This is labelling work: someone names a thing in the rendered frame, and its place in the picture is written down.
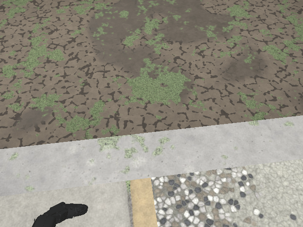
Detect robot left hand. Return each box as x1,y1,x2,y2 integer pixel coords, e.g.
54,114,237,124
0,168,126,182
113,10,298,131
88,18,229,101
32,201,88,227

